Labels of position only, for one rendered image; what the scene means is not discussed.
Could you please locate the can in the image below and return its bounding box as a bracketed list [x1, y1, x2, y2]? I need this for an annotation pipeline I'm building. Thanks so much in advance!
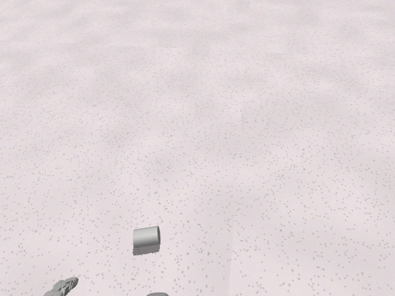
[133, 226, 160, 248]

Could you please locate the left robot hand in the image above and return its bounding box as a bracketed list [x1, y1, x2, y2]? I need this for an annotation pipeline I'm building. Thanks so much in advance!
[43, 277, 78, 296]

